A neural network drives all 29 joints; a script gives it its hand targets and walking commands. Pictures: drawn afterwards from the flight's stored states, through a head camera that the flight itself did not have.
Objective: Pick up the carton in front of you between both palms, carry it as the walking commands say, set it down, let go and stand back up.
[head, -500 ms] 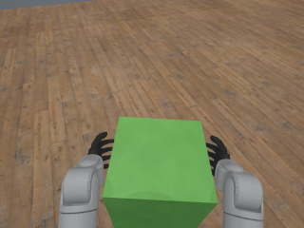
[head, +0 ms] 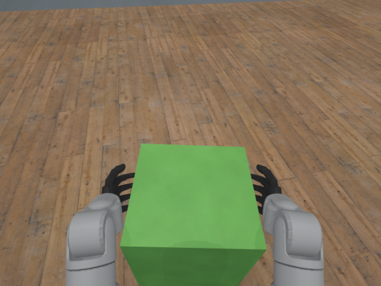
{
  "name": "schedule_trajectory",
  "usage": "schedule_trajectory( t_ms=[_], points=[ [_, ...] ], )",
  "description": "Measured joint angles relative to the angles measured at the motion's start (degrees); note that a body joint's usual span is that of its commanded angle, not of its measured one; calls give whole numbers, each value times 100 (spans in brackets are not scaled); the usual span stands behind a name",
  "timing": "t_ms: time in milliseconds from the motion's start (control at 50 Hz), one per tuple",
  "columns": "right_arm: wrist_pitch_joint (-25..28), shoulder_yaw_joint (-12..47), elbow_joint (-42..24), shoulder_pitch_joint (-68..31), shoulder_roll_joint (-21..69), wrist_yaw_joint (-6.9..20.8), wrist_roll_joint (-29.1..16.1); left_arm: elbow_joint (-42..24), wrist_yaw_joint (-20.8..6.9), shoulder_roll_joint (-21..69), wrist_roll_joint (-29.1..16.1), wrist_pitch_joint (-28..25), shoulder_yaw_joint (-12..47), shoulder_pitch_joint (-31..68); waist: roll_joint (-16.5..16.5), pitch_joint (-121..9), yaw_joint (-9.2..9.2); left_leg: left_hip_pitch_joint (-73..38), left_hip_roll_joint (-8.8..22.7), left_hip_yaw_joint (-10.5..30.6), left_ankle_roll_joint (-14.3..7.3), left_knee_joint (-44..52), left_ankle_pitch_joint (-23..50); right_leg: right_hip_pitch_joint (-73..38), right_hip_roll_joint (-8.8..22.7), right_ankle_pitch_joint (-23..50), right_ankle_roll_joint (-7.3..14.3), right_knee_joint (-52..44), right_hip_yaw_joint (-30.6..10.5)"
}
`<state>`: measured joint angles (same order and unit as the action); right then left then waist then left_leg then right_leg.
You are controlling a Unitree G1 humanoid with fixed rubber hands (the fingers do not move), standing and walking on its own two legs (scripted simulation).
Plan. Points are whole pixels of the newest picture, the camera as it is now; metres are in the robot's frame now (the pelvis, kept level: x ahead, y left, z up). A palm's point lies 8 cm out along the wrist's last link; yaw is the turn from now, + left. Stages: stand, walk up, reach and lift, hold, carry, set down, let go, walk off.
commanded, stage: carry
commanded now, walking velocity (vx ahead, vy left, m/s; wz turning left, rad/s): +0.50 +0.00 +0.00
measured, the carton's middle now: (190, 220) +0.27 -0.01 +0.01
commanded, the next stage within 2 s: none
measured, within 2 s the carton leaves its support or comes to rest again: neither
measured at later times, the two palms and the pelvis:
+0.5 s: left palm (133, 99) +0.59 +0.14 +0.09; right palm (236, 95) +0.62 -0.15 +0.09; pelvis +0.34 -0.03 +0.00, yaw +6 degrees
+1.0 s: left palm (130, 48) +0.93 +0.20 +0.09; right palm (207, 45) +0.95 -0.10 +0.10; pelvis +0.67 +0.03 +0.00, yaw +3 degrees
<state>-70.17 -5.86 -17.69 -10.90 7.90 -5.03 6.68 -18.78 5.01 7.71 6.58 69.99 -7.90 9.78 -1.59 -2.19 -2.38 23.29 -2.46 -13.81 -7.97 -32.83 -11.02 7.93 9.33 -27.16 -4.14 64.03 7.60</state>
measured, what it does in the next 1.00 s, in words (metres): walks ahead: right foot, then left foot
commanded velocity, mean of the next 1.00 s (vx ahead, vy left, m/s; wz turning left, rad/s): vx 0.50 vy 0.00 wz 0.00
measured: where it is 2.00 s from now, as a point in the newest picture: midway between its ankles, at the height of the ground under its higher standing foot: (170, 139)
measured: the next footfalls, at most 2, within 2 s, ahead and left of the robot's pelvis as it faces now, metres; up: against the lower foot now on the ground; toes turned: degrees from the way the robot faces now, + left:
right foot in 0.44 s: +0.49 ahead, -0.10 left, +0.00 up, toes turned -6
left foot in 0.96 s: +0.81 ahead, +0.14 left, +0.00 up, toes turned +15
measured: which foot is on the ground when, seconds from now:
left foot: down 0.00-0.44, up 0.46-0.94, down 0.96-1.00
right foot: up 0.00-0.42, down 0.44-0.98, up 1.00-1.00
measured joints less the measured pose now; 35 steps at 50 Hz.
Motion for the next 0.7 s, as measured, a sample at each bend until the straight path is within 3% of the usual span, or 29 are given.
schedule_trajectory(
  t_ms=[40, 140, 280, 400, 440, 460, 500, 540, 560, 620, 700],
  points=[
    [26, -27, 91, 27, -1, 0, -20, 79, -3, -4, 37, 3, 25, -8, 48, 118, 1, -330, -16, 101, 31, 403, 23, 804, -188, 299, 169, 549, -335],
    [188, -46, -19, 150, -19, 7, -72, 49, -6, -5, 55, -163, 143, -65, 147, 193, 105, -1114, 13, 374, 105, 1371, 70, 2068, -223, 1002, 297, -473, -408],
    [244, -9, -361, 217, -27, 48, -113, -349, 61, -18, -11, -208, 251, -181, 132, -24, 271, -2198, 73, 660, 311, 2151, -268, 2759, -232, 1971, 193, -2058, -176],
    [89, 18, -469, 173, -22, 63, -58, -459, 88, -12, -32, -32, 215, -112, 170, -226, 245, -3084, 156, 792, 558, 2244, -1013, 2439, -541, 2594, 397, -3438, 272],
    [25, -25, -467, 180, -24, 63, -35, -353, 87, -3, -34, 12, 219, -41, 213, -237, 212, -3174, 246, 770, 659, 1654, -1484, 1998, -709, 2577, 475, -3864, 480],
    [14, -88, -416, 166, -36, 65, -34, -219, 85, 4, -22, -18, 249, 0, 335, -223, 247, -2990, 394, 708, 692, 931, -1743, 1897, -802, 2507, 741, -3782, 571],
    [21, -215, -262, 141, -15, 67, -16, 80, 76, 19, 4, -69, 249, 112, 409, -128, 290, -2083, 485, 940, 675, -1258, -1518, 1826, -814, 2130, 970, -3460, 649],
    [30, -217, -146, 151, -23, 69, 3, 220, 71, 22, 8, -93, 234, 109, 337, -8, 307, -1138, 410, 1161, 599, -2859, -1254, 1551, -790, 1997, 927, -3634, 640],
    [41, -193, -107, 157, -26, 69, 8, 229, 70, 17, 5, -110, 229, 67, 305, 37, 312, -741, 429, 1176, 576, -3223, -1073, 1386, -792, 1983, 904, -3800, 627],
    [112, -91, -71, 170, -27, 68, 15, 125, 65, -3, -16, -182, 210, -80, 240, 98, 328, 161, 614, 1109, 622, -3142, -577, 899, -806, 1942, 890, -4309, 559],
    [216, 47, -162, 230, -31, 61, 27, -57, 53, -17, -63, -268, 179, -202, 199, 13, 323, 890, 835, 1011, 816, -2196, -166, 294, -806, 1808, 820, -4838, 452]
  ],
)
